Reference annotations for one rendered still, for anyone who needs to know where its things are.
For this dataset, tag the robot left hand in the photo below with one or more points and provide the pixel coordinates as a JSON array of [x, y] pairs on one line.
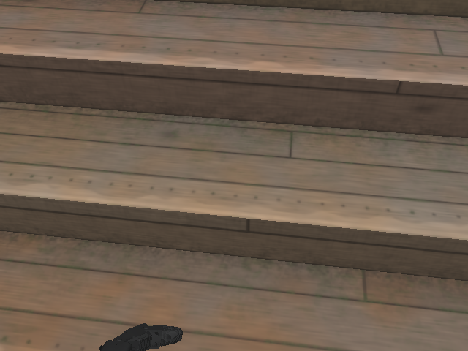
[[143, 337]]

